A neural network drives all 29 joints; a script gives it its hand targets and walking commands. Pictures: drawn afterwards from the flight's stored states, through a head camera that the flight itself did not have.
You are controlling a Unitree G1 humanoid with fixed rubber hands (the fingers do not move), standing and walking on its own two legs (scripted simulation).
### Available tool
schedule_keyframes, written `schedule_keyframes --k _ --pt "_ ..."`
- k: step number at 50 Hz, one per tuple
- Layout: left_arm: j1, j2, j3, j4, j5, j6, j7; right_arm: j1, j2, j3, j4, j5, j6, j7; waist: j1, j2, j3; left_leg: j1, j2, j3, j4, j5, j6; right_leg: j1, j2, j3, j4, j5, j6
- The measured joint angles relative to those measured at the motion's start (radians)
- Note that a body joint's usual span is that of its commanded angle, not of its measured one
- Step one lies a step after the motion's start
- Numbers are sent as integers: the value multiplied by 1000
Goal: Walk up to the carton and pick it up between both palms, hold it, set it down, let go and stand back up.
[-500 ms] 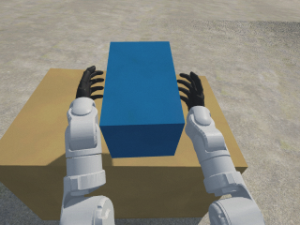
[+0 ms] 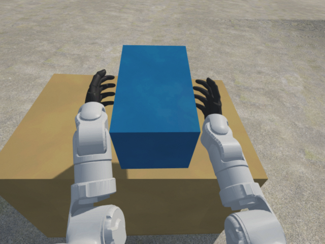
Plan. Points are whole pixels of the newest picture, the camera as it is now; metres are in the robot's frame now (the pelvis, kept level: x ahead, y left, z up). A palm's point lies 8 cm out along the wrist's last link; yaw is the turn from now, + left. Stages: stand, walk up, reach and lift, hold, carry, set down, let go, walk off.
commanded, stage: set down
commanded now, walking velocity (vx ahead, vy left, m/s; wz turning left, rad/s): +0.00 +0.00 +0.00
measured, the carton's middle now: (154, 105) +0.44 +0.00 +0.13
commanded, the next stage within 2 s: none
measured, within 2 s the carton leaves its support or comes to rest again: neither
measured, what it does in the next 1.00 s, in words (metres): stands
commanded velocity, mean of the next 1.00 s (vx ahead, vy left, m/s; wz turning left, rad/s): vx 0.00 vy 0.00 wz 0.00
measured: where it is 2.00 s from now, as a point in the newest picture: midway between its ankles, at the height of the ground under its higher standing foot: outside the picture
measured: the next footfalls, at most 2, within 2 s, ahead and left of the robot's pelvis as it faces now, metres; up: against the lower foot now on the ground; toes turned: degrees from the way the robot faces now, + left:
none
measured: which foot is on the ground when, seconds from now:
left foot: down 0.00-1.00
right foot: down 0.00-1.00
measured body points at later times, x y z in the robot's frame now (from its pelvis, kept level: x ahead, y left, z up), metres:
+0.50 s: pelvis +0.03 +0.01 +0.00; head +0.01 +0.05 +0.45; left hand +0.41 +0.15 +0.13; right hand +0.39 -0.12 +0.14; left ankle +0.05 +0.14 -0.75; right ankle +0.01 -0.13 -0.75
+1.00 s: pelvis +0.03 +0.01 +0.00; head +0.02 +0.05 +0.45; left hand +0.43 +0.13 +0.12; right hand +0.39 -0.14 +0.13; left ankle +0.05 +0.14 -0.75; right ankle +0.01 -0.13 -0.75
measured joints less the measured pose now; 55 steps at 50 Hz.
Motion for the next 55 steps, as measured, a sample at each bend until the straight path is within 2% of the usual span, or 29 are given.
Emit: schedule_keyframes --k 4,7,12,16,21,28,34,39,47,55 --pt "-11 -1 5 9 6 -12 1 -11 -1 -3 15 -6 -16 1 10 -9 0 3 0 4 5 -6 1 3 0 4 2 -3 1" --pt "-21 0 10 30 19 -43 -5 -19 14 -32 33 -39 -47 13 16 -17 -1 4 -4 4 3 -7 2 4 -4 4 0 -4 3" --pt "-30 -13 24 85 33 -125 2 -14 62 -117 62 -119 -148 44 27 -24 -11 -4 -12 2 -2 -9 6 -2 -12 1 -4 -8 7" --pt "-14 -11 25 132 29 -197 3 9 87 -147 65 -159 -237 47 24 -23 -6 -1 -17 -1 2 -19 9 11 -16 -4 -17 -10 12" --pt "42 -12 12 158 21 -246 -3 49 73 -121 101 -153 -311 48 17 -24 18 19 -20 0 8 -35 11 41 -20 -4 -32 -14 18" --pt "107 -20 -41 157 -32 -286 47 118 50 -78 114 -111 -390 37 11 -26 28 -13 -13 -2 33 -51 7 25 -12 -5 -40 -12 16" --pt "53 -3 -42 221 -44 -317 56 94 42 -90 119 -113 -398 21 5 -21 17 -37 -9 2 26 -42 8 -4 -8 -1 -43 -3 16" --pt "-11 4 1 297 -16 -327 29 52 49 -126 164 -145 -388 16 9 -21 6 -27 -12 12 0 -29 12 -8 -12 8 -46 1 17" --pt "-37 8 39 394 4 -378 10 43 77 -191 228 -191 -425 23 21 -10 2 -14 -16 20 -14 -26 14 1 -16 15 -59 5 21" --pt "-45 21 39 500 -27 -449 35 48 98 -258 284 -235 -478 33 34 -11 -20 -57 -14 23 -8 -26 13 -38 -15 17 -64 12 21"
